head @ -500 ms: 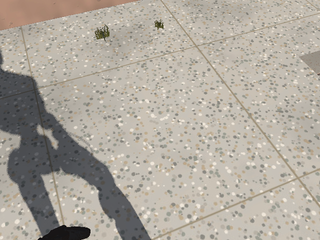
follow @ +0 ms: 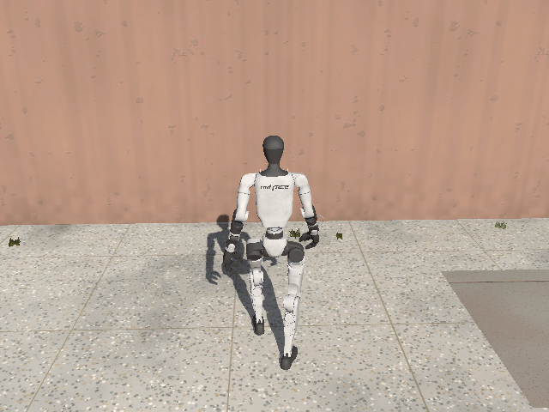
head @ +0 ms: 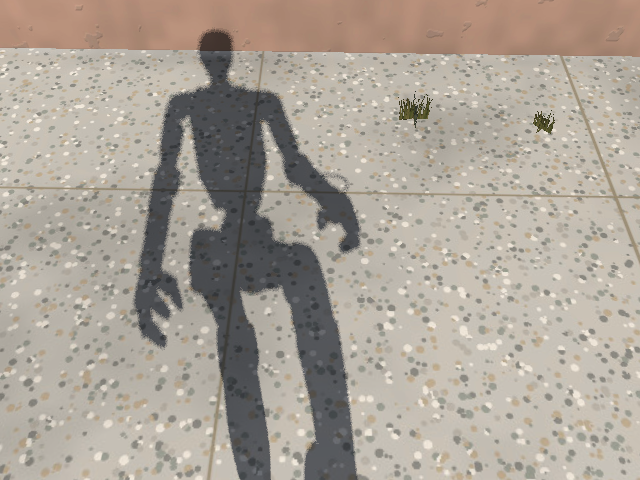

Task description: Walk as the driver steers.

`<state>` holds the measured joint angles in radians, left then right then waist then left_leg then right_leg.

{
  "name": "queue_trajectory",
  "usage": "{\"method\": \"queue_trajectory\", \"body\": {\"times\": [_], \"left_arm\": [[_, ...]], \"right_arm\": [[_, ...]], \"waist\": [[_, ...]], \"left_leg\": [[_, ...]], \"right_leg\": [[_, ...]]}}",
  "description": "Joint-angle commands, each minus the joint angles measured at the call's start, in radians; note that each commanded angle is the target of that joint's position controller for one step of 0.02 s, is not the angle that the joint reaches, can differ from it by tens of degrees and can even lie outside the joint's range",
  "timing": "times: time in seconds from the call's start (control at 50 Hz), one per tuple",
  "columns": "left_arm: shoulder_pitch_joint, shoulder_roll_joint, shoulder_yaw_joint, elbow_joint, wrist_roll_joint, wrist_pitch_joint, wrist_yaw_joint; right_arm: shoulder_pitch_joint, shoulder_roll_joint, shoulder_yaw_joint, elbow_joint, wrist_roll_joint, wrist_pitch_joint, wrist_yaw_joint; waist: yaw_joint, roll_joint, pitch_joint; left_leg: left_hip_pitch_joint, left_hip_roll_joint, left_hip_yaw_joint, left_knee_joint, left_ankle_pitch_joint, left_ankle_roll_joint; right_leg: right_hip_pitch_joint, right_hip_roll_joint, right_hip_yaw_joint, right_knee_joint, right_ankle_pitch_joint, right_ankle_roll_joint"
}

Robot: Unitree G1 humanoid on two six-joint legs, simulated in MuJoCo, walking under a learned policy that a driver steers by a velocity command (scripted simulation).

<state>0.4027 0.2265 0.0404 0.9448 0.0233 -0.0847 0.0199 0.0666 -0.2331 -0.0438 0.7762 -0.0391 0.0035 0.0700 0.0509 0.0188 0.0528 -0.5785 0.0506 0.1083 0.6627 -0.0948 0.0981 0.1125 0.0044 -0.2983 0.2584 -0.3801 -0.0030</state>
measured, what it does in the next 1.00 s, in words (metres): walks ahead: left foot, then right foot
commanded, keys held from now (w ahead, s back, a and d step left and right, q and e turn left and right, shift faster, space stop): w+q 0.24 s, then q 0.22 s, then no key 0.10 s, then e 0.44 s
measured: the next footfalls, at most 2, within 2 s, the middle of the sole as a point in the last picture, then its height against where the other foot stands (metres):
left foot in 0.06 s outside the picture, level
right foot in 0.56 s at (354, 478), level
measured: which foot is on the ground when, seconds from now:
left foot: up 0.00-0.04, down 0.06-0.58, up 0.60-0.96, down 0.98-1.00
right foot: down 0.00-0.08, up 0.10-0.54, down 0.56-0.98, up 1.00-1.00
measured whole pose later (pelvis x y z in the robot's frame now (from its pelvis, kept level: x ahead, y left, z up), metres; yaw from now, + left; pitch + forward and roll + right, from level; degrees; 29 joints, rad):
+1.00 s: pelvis +0.31 +0.04 +0.00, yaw +12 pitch +0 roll +0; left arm 0.23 0.27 0.07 0.84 0.00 0.06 -0.01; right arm 0.21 -0.26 -0.03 0.82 -0.02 0.03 -0.05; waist 0.02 -0.02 0.05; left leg -0.22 -0.06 -0.04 0.48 -0.28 0.05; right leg -0.38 0.12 0.13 0.47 -0.15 -0.03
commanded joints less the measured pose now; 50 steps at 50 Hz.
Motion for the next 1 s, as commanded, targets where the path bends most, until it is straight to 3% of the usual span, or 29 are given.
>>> {"method": "queue_trajectory", "body": {"times": [0.02,0.04,0.06,0.08,0.1,0.12,0.14,0.16,0.18,0.22,0.26,0.34,0.46,0.52,0.54,0.56,0.58,0.6,0.62,0.64,0.66,0.7,0.74,0.78,0.88,0.92,0.96,0.98,1.0], "left_arm": [[0.001,0.192,0.042,-0.036,0.004,0.010,0.011],[-0.002,0.207,0.046,-0.038,0.003,0.022,0.011],[-0.015,0.207,0.045,-0.051,0.002,0.027,0.007],[0.010,0.110,0.023,-0.109,-0.014,0.022,-0.004],[-0.049,0.125,0.028,-0.169,-0.009,0.010,-0.016],[-0.163,0.146,0.030,-0.191,-0.003,0.001,-0.020],[-0.163,0.130,0.021,-0.192,-0.012,-0.011,-0.022],[-0.142,0.125,0.022,-0.175,-0.008,-0.012,-0.020],[-0.124,0.124,0.022,-0.172,0.012,0.003,-0.019],[-0.097,0.112,0.021,-0.167,0.029,0.037,-0.026],[-0.127,0.098,0.018,-0.182,0.025,0.055,-0.029],[-0.246,0.093,0.012,-0.226,0.016,0.060,-0.023],[-0.370,0.115,0.002,-0.273,-0.003,0.051,-0.017],[-0.255,0.149,0.010,-0.237,-0.004,0.034,-0.006],[-0.189,0.156,0.013,-0.216,0.001,0.025,0.000],[-0.108,0.183,0.019,-0.203,0.012,0.008,0.008],[-0.066,0.244,0.022,-0.218,0.010,0.004,0.012],[-0.077,0.247,0.030,-0.212,-0.015,0.028,0.007],[-0.139,0.159,0.007,-0.227,-0.029,0.037,-0.005],[-0.203,0.082,-0.017,-0.229,-0.025,0.039,-0.009],[-0.249,0.055,-0.031,-0.224,-0.014,0.046,-0.009],[-0.262,0.117,-0.014,-0.199,-0.005,0.058,-0.007],[-0.210,0.171,0.009,-0.181,-0.007,0.067,-0.014],[-0.180,0.199,0.026,-0.173,-0.013,0.077,-0.018],[-0.205,0.191,0.051,-0.176,-0.006,0.115,-0.023],[-0.217,0.192,0.060,-0.175,-0.008,0.126,-0.026],[-0.246,0.185,0.064,-0.180,-0.019,0.137,-0.024],[-0.242,0.154,0.057,-0.192,-0.028,0.136,-0.024],[-0.251,0.106,0.048,-0.224,-0.044,0.130,-0.024]], "right_arm": [[0.045,-0.079,-0.023,-0.051,-0.003,-0.011,-0.010],[0.148,-0.099,-0.036,-0.023,-0.003,-0.018,-0.018],[0.310,-0.143,-0.059,0.029,-0.013,-0.028,-0.032],[0.378,-0.269,-0.095,0.037,-0.019,-0.026,-0.049],[0.351,-0.325,-0.105,0.013,0.015,-0.018,-0.049],[0.329,-0.297,-0.099,0.024,0.028,-0.010,-0.055],[0.281,-0.243,-0.086,0.029,0.033,-0.012,-0.063],[0.234,-0.197,-0.073,0.025,0.032,-0.018,-0.066],[0.199,-0.168,-0.063,0.022,0.039,-0.025,-0.069],[0.193,-0.152,-0.055,0.015,0.042,-0.045,-0.065],[0.220,-0.179,-0.061,0.021,0.041,-0.058,-0.062],[0.286,-0.191,-0.062,0.030,0.038,-0.049,-0.068],[0.343,-0.197,-0.065,0.023,0.029,-0.015,-0.085],[0.285,-0.198,-0.065,0.002,0.021,-0.013,-0.093],[0.260,-0.199,-0.064,-0.002,0.031,-0.019,-0.092],[0.248,-0.178,-0.056,-0.016,0.045,-0.030,-0.088],[0.337,-0.104,-0.038,-0.039,0.052,-0.037,-0.090],[0.469,-0.124,-0.045,-0.013,0.051,-0.018,-0.099],[0.470,-0.151,-0.043,0.043,0.016,0.001,-0.101],[0.391,-0.138,-0.038,0.049,0.007,0.011,-0.094],[0.342,-0.119,-0.030,0.039,0.010,0.021,-0.088],[0.320,-0.116,-0.021,0.039,0.006,0.042,-0.082],[0.293,-0.122,-0.018,0.039,0.016,0.049,-0.090],[0.248,-0.121,-0.014,0.031,0.021,0.054,-0.097],[0.185,-0.111,-0.005,0.012,0.031,0.040,-0.107],[0.217,-0.103,-0.003,0.020,0.036,0.029,-0.113],[0.283,-0.105,-0.005,0.036,0.032,0.015,-0.122],[0.291,-0.165,-0.017,0.030,0.018,0.008,-0.132],[0.247,-0.269,-0.042,0.002,0.007,0.009,-0.138]], "waist": [[-0.071,-0.111,-0.026],[-0.113,-0.106,-0.090],[-0.190,-0.051,-0.179],[-0.181,0.134,-0.281],[-0.156,0.176,-0.349],[-0.168,0.042,-0.227],[-0.128,0.003,-0.114],[-0.079,-0.040,-0.057],[-0.043,-0.034,-0.039],[-0.019,-0.015,-0.069],[-0.017,-0.011,-0.054],[-0.053,0.027,-0.045],[-0.117,0.069,-0.072],[-0.068,0.083,-0.088],[-0.027,0.070,-0.101],[0.013,0.010,-0.151],[-0.024,-0.190,-0.272],[-0.073,-0.319,-0.386],[-0.090,-0.134,-0.287],[-0.085,-0.068,-0.189],[-0.097,-0.075,-0.130],[-0.110,-0.174,-0.090],[-0.087,-0.167,-0.114],[-0.069,-0.153,-0.122],[-0.056,-0.171,-0.098],[-0.067,-0.169,-0.098],[-0.105,-0.155,-0.089],[-0.099,-0.060,-0.074],[-0.084,0.172,-0.059]], "left_leg": [[0.126,-0.097,0.067,-0.030,-0.146,0.067],[0.248,-0.134,0.063,-0.067,-0.175,0.094],[0.482,-0.130,0.003,-0.149,-0.153,0.132],[0.786,0.148,-0.412,-0.189,-0.265,0.239],[0.886,0.305,-0.883,-0.361,-0.176,0.343],[0.820,0.274,-0.736,-0.385,-0.125,0.306],[0.677,0.249,-0.607,-0.392,-0.036,0.271],[0.564,0.188,-0.513,-0.402,0.065,0.220],[0.483,0.139,-0.443,-0.413,0.145,0.196],[0.426,0.095,-0.384,-0.423,0.242,0.192],[0.394,0.072,-0.355,-0.430,0.323,0.188],[0.420,0.037,-0.311,-0.356,0.625,0.136],[0.541,0.039,-0.387,-0.240,0.657,0.091],[0.526,0.034,-0.418,-0.139,0.662,0.038],[0.505,0.006,-0.414,-0.060,0.644,0.012],[0.439,-0.047,-0.390,0.087,0.509,-0.019],[0.310,-0.159,-0.282,0.342,-0.154,-0.047],[0.221,-0.252,-0.232,0.494,-0.574,-0.060],[0.210,-0.196,-0.297,0.545,-0.524,-0.062],[0.214,-0.170,-0.296,0.502,-0.469,-0.072],[0.230,-0.140,-0.274,0.411,-0.443,-0.088],[0.287,-0.118,-0.171,0.282,-0.394,-0.113],[0.277,-0.133,-0.136,0.218,-0.410,-0.122],[0.246,-0.125,-0.143,0.183,-0.403,-0.121],[0.289,-0.125,-0.140,0.067,-0.349,-0.099],[0.356,-0.136,-0.133,-0.041,-0.313,-0.079],[0.484,-0.136,-0.133,-0.260,-0.222,-0.044],[0.528,-0.019,-0.256,-0.397,-0.306,-0.011],[0.516,0.232,-0.552,-0.516,-0.440,0.086]], "right_leg": [[0.005,-0.282,0.040,0.194,1.109,-0.106],[-0.018,-0.279,0.035,0.367,1.116,-0.101],[-0.151,-0.255,0.022,0.622,0.940,-0.071],[-0.521,-0.151,0.021,0.983,0.346,-0.017],[-0.774,0.031,0.221,1.199,-0.172,0.017],[-0.874,-0.040,0.331,1.195,-0.074,0.006],[-0.858,-0.083,0.324,1.112,0.021,0.000],[-0.795,-0.114,0.326,1.013,0.056,-0.002],[-0.731,-0.126,0.330,0.958,0.064,0.010],[-0.661,-0.126,0.322,0.905,0.070,0.032],[-0.676,-0.118,0.305,0.836,0.110,0.052],[-0.711,-0.083,0.288,0.678,0.210,0.072],[-0.689,-0.008,0.310,0.461,0.266,0.042],[-0.506,0.021,0.322,0.299,0.248,-0.007],[-0.398,0.025,0.313,0.198,0.336,-0.028],[-0.234,-0.066,0.377,0.138,0.558,-0.060],[-0.032,-0.344,0.628,0.214,1.118,-0.152],[-0.012,-0.466,0.888,0.167,1.203,-0.311],[-0.132,-0.415,0.843,0.134,0.974,-0.309],[-0.233,-0.333,0.726,0.106,0.769,-0.267],[-0.305,-0.266,0.644,0.062,0.638,-0.221],[-0.373,-0.164,0.551,0.036,0.580,-0.179],[-0.330,-0.156,0.576,0.049,0.575,-0.186],[-0.311,-0.172,0.631,0.029,0.424,-0.201],[-0.394,-0.148,0.707,-0.037,0.094,-0.190],[-0.427,-0.136,0.727,-0.038,0.077,-0.168],[-0.506,-0.090,0.716,-0.006,0.018,-0.106],[-0.584,-0.026,0.656,0.080,-0.061,-0.047],[-0.716,0.125,0.468,0.326,-0.125,-0.002]]}}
